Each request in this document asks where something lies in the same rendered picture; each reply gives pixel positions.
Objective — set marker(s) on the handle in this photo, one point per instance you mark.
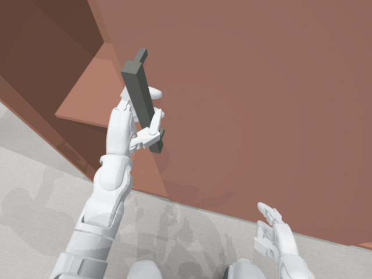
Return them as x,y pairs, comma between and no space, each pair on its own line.
135,80

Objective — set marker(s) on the right robot forearm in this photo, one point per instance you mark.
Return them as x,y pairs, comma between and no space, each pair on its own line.
293,267

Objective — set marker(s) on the robot left thigh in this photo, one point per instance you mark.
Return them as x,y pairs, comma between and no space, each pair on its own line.
146,269

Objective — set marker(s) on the robot thigh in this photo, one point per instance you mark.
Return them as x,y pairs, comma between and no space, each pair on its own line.
146,269
244,270

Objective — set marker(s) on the left robot forearm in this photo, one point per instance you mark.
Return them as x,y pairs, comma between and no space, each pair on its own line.
87,251

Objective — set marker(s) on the robot right thigh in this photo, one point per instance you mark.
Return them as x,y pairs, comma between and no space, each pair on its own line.
244,270

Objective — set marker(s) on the robot right hand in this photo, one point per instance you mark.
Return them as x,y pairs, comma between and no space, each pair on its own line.
279,240

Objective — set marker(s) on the wardrobe door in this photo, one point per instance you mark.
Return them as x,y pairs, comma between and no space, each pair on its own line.
264,101

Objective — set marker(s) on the robot left hand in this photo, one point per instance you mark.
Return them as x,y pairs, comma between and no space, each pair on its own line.
122,127

